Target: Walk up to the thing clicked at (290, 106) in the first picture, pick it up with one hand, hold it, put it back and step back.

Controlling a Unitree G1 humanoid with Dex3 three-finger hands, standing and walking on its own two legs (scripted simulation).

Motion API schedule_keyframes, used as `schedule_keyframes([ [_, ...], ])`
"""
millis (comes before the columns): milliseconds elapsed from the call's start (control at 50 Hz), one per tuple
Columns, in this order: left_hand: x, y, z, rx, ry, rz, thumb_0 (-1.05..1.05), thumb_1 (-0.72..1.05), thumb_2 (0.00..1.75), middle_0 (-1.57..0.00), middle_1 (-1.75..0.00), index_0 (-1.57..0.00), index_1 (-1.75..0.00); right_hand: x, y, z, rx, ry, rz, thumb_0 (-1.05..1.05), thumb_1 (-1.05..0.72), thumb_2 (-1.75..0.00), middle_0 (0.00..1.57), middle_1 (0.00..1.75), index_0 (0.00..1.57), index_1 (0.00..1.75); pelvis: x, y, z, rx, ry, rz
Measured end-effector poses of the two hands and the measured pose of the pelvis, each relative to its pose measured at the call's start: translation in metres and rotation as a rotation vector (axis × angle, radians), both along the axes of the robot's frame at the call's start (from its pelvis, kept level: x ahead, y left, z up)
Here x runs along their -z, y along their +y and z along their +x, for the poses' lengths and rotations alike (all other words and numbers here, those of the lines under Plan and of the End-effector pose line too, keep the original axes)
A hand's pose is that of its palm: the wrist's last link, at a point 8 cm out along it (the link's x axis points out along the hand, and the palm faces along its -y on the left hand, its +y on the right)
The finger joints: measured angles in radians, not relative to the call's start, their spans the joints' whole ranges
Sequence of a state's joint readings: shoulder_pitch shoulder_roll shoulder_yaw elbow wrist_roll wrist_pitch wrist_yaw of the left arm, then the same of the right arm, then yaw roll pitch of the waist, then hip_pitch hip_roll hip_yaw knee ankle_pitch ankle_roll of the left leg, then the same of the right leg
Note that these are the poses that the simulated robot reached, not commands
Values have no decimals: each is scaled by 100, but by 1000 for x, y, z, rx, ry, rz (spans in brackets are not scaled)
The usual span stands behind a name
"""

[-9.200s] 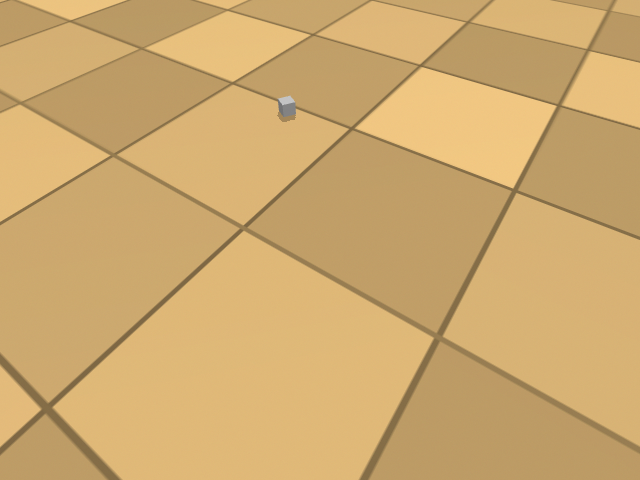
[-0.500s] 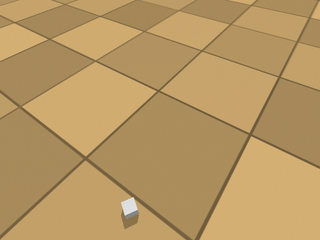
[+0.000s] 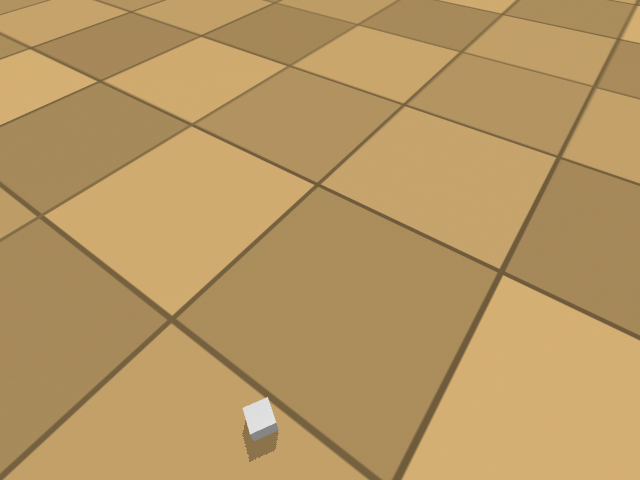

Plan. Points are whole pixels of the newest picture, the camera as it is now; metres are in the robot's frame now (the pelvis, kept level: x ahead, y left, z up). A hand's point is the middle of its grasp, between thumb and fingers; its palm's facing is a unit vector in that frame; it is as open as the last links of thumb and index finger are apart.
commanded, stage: stand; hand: left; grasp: from above
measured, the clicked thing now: (260, 419) +0.40 +0.20 -0.74
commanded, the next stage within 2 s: rise first in 0.56 s
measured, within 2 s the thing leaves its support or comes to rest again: neither
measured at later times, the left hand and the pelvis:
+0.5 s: hand out of the picture +0.06 +0.26 -0.16, palm faces -0.02 -0.94 -0.34, open 7.4 cm; pelvis +0.00 +0.00 +0.00, yaw +0 degrees
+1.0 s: hand out of the picture +0.15 +0.25 -0.18, palm faces -0.05 -0.92 -0.38, open 10.7 cm; pelvis -0.02 +0.00 -0.03, yaw -1 degrees
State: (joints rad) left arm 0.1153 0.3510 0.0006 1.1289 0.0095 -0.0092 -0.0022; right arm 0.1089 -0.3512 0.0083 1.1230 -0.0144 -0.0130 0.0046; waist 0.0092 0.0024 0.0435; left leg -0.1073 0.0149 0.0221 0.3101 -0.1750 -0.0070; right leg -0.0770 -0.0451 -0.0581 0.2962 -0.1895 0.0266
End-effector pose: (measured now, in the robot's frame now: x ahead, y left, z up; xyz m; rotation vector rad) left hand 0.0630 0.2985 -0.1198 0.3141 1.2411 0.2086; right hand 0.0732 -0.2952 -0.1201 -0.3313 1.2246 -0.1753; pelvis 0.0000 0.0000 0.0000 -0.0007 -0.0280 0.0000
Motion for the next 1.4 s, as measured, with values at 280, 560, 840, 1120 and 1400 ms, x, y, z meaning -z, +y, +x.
schedule_keyframes([
  [280,1,0,-5,-2,11,-1,0,90,90,-20,-30,-21,-30,1,1,-4,5,11,2,1,-90,-90,21,30,21,30,0,1,-1,-1,0,-1],
  [560,1,1,-5,-2,11,-3,0,90,90,-20,-30,-21,-30,0,1,-5,3,12,-2,1,-90,-90,21,30,21,30,0,2,-1,-1,0,-1],
  [840,12,-3,56,-9,-117,-12,1,66,91,-21,-52,-20,-52,5,24,4,17,-134,34,1,-95,-91,20,30,20,30,13,-1,-18,4,111,-4],
  [1120,41,-2,70,84,-63,71,0,-25,92,-17,-94,-17,-94,27,37,2,43,-231,69,1,-96,-91,21,30,21,30,47,2,-18,26,230,-12],
  [1400,74,1,53,166,-68,137,-1,-55,94,-16,-103,-15,-103,56,47,52,-40,-379,46,1,-96,-92,20,30,21,30,91,4,-24,18,329,-28],
])
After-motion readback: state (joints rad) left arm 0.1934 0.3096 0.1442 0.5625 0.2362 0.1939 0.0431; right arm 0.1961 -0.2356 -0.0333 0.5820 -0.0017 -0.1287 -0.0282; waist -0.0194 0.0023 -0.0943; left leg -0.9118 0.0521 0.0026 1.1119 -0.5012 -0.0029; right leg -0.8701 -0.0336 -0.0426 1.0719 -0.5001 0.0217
